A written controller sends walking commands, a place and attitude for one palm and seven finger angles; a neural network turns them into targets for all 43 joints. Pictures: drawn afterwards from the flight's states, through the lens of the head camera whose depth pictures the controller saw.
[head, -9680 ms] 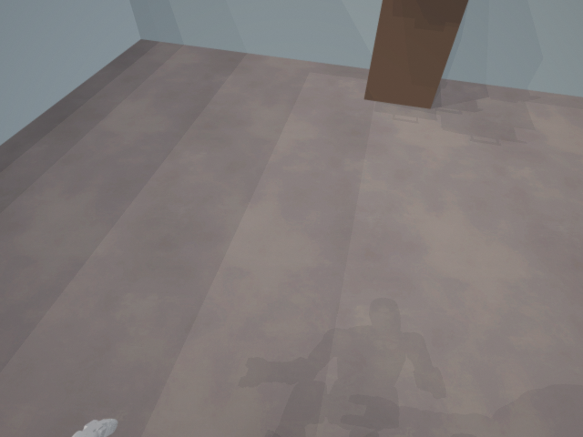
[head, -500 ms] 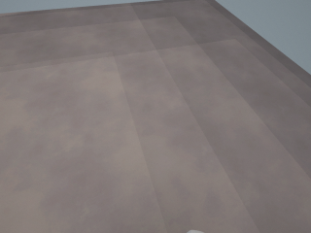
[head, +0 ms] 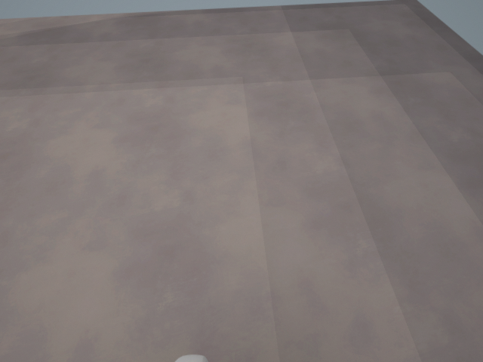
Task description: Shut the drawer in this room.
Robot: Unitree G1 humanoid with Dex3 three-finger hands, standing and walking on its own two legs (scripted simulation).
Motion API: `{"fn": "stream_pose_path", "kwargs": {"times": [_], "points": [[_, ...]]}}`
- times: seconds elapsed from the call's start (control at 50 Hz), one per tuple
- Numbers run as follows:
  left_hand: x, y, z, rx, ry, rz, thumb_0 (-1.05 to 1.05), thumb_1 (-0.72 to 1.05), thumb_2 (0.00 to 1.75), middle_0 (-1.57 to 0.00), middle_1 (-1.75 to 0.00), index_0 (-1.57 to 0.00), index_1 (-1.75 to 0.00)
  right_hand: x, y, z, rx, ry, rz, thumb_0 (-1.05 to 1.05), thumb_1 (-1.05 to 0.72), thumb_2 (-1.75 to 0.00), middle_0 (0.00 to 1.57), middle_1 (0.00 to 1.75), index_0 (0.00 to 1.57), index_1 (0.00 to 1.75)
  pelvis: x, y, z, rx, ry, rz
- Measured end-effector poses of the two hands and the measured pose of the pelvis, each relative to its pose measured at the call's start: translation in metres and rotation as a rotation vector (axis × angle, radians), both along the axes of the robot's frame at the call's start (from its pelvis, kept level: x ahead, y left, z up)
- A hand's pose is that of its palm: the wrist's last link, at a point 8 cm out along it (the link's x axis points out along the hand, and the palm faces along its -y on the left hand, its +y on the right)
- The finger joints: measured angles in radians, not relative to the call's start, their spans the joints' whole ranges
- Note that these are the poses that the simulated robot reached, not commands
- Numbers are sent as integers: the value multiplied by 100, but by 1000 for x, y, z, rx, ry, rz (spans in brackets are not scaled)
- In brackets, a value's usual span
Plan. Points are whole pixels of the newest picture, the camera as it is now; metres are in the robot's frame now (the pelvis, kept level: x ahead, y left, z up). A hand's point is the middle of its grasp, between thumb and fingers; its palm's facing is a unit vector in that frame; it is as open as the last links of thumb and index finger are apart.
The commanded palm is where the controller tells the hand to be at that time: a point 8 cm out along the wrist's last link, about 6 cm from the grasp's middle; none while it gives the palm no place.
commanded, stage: turn or walk to find it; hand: left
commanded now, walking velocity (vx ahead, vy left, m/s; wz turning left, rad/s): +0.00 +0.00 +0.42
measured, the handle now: out of the picture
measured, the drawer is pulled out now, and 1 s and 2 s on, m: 0.17 0.17 0.17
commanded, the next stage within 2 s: none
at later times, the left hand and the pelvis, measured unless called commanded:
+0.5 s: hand out of the picture +0.04 +0.24 -0.15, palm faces +0.22 -0.94 -0.27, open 7.4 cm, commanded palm none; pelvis -0.02 +0.02 +0.00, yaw +11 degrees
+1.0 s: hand out of the picture -0.11 +0.21 -0.18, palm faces +0.47 -0.85 -0.24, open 7.4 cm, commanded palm none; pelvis -0.05 +0.02 -0.01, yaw +26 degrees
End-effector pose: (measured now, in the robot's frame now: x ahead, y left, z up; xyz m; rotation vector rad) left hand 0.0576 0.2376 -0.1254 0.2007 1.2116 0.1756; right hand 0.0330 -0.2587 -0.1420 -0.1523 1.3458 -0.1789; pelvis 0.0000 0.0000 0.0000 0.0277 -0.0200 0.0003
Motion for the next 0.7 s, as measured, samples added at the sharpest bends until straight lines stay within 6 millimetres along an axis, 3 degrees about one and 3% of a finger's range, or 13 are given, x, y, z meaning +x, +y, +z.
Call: {"fn": "stream_pose_path", "kwargs": {"times": [0.16, 0.3, 0.42, 0.54, 0.7], "points": [[-60, 53, -31, -15, 116, 127, 0, 90, 90, -21, -30, -20, -30, 47, 40, 10, -53, -123, 133, 1, -91, -90, 20, 29, 20, 30, -12, 32, -13, -25, 6, 61], [-67, 70, -14, -9, 91, 173, 1, 91, 90, -20, -30, -19, -30, 57, 65, 21, -36, -147, 191, 0, -91, -90, 20, 30, 20, 30, -16, 40, 1, -42, 8, 112], [-52, 62, -3, 9, 14, 185, 0, 91, 90, -20, -30, -19, -30, 55, 65, 13, 1, -135, 211, 0, -90, -90, 20, 30, 20, 30, -20, 33, 1, -33, 10, 158], [-39, 36, 5, 41, -75, 192, 0, 91, 90, -20, -30, -19, -30, 47, 43, -9, 41, -99, 222, 1, -90, -90, 20, 30, 20, 30, -23, 9, -8, -6, 17, 211], [-77, 4, 16, 44, -55, 272, 0, 90, 90, -21, -30, -20, -30, 48, 18, -10, 44, -36, 279, 1, -91, -90, 20, 30, 20, 30, -29, -8, 1, 6, 7, 298]]}}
